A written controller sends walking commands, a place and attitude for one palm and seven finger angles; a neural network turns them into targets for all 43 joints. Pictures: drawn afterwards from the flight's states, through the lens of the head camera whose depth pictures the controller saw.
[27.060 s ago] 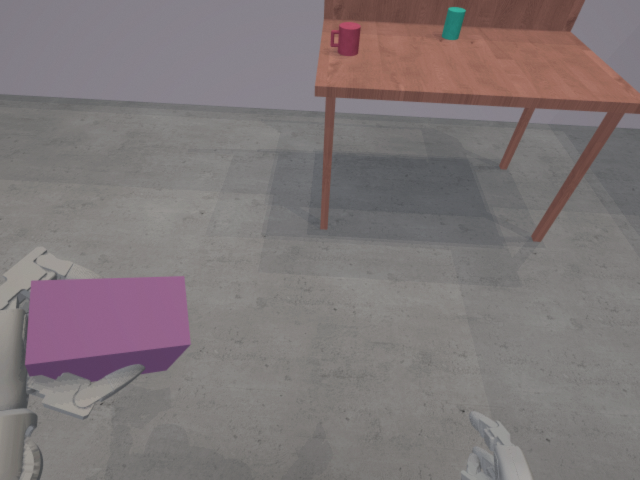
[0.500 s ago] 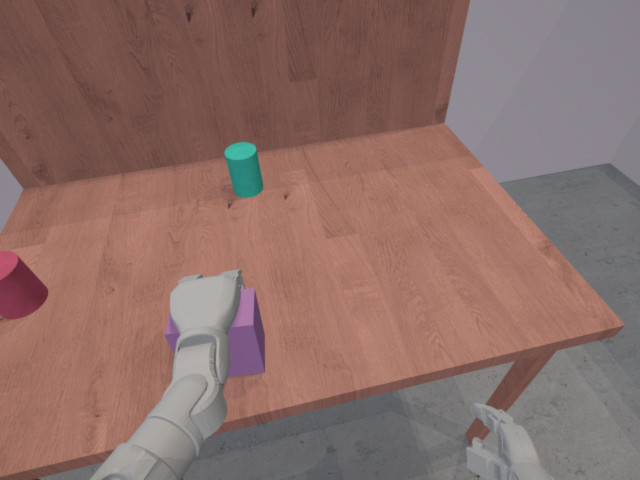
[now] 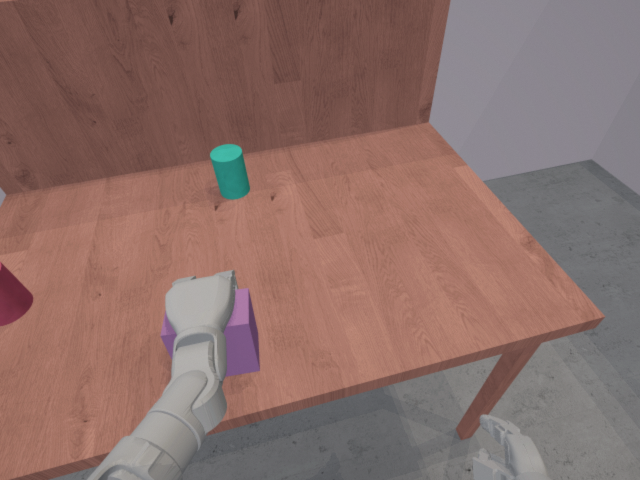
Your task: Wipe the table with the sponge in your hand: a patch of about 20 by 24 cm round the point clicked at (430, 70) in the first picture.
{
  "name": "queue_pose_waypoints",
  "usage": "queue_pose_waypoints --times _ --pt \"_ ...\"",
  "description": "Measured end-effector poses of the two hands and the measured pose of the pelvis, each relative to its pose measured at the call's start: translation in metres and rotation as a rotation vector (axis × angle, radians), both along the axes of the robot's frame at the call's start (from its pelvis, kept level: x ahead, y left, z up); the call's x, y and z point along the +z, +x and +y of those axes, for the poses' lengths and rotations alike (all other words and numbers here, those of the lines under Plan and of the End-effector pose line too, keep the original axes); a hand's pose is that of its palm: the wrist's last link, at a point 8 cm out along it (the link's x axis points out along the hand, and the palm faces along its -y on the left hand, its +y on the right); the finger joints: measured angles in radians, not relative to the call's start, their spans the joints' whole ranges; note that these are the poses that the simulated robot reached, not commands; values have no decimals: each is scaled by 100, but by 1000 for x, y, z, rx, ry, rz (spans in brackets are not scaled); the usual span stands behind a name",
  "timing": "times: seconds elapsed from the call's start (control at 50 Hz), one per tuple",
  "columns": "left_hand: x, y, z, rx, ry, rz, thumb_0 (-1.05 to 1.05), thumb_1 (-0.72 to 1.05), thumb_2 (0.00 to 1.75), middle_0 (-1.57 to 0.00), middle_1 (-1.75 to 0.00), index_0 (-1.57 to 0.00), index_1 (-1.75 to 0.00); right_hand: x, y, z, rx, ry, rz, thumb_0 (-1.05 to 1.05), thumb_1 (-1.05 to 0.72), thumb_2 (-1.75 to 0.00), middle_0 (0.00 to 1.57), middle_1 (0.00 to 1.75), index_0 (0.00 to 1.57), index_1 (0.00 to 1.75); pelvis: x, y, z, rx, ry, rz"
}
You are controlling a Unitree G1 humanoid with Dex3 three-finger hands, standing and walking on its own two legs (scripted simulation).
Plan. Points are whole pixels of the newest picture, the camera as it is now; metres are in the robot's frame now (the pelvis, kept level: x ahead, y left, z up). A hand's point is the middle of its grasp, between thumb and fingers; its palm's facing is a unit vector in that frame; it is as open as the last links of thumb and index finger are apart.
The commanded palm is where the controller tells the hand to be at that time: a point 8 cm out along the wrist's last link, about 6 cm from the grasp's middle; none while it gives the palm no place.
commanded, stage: slide across to the third lane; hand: left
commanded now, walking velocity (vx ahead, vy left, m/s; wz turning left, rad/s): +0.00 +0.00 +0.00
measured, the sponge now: (218, 344) +0.31 +0.20 -0.04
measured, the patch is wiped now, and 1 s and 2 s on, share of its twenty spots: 0.85 0.85 1.00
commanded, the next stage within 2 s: wipe forward along the third lane in 0.38 s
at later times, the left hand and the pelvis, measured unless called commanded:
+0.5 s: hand (212, 324) +0.32 +0.20 +0.00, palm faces -0.06 -0.06 -1.00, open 10.4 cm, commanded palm +0.29 +0.18 +0.05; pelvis +0.00 +0.00 +0.00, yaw +0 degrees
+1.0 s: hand (216, 302) +0.35 +0.21 +0.00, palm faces -0.07 -0.02 -1.00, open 10.4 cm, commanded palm +0.33 +0.20 +0.03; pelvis -0.02 +0.00 -0.01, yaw +0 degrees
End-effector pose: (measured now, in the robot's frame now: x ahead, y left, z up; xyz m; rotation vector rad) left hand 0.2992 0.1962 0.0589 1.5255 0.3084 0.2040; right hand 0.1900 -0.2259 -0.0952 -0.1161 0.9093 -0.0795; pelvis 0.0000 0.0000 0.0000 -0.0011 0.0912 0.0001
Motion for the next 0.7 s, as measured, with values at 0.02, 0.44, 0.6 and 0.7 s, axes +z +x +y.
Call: queue_pose_waypoints --times 0.02,0.44,0.6,0.7 --pt "0 0 0 -1 1 -1 -1 -52 104 -65 -133 -70 -133 0 0 0 1 2 -2 1 -91 -90 20 29 20 30 0 0 0 0 0 0" --pt "-1 2 1 -2 -19 7 -2 -53 104 -65 -133 -70 -133 5 14 10 23 2 -24 1 -91 -90 20 29 20 30 0 3 3 2 -2 2" --pt "-2 3 2 -3 -24 10 -2 -53 104 -66 -132 -71 -133 3 10 10 21 -7 -12 1 -91 -90 20 29 20 30 0 2 4 2 -3 6" --pt "-1 10 3 -2 -23 10 -2 -54 104 -67 -132 -72 -132 0 2 8 12 -25 1 1 -91 -90 20 29 20 30 -1 -3 3 3 -3 16"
